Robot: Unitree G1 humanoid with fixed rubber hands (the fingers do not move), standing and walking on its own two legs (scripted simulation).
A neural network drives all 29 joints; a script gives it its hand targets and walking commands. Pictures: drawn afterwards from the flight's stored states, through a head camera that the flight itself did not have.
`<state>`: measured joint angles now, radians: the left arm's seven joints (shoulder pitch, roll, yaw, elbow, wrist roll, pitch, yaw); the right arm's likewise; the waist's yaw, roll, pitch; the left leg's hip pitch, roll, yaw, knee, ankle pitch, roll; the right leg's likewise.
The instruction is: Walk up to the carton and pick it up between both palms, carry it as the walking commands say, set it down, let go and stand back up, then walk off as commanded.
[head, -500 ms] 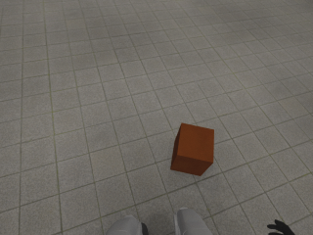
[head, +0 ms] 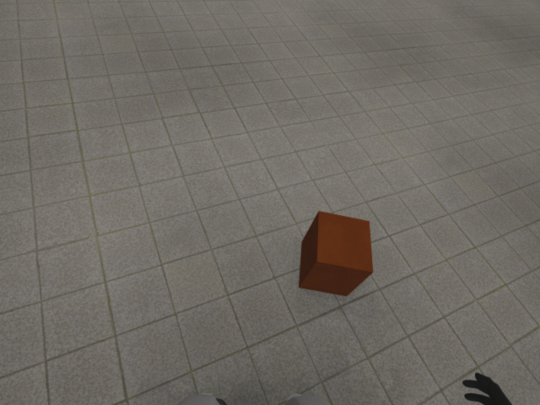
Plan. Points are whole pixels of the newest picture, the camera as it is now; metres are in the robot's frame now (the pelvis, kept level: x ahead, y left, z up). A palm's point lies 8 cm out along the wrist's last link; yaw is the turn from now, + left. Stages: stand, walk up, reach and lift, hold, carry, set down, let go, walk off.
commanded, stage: walk up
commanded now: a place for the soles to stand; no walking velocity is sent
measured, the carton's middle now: (333, 255) +0.69 -0.33 -0.65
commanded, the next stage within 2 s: none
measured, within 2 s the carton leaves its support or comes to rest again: neither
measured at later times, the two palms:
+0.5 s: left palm out of the picture +0.00 +0.33 -0.17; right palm out of the picture -0.03 -0.36 -0.06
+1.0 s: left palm out of the picture +0.07 +0.26 -0.13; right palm out of the picture +0.01 -0.41 -0.12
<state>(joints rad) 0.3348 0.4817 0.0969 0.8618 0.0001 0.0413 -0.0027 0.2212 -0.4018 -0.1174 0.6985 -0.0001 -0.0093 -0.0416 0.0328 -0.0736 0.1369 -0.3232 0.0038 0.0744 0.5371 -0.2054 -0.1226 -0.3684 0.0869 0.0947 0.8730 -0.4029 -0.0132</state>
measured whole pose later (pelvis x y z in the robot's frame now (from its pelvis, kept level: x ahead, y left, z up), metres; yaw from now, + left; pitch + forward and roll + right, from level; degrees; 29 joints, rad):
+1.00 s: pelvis -0.01 -0.08 -0.04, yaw -7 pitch +1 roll +1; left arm 0.33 0.46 0.12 0.71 0.00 0.00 -0.02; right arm 0.36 -0.42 -0.09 0.75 0.00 -0.06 -0.07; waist 0.05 -0.03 0.11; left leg -0.47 0.07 0.02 0.84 -0.39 0.01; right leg -0.47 0.03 0.04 1.10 -0.54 -0.06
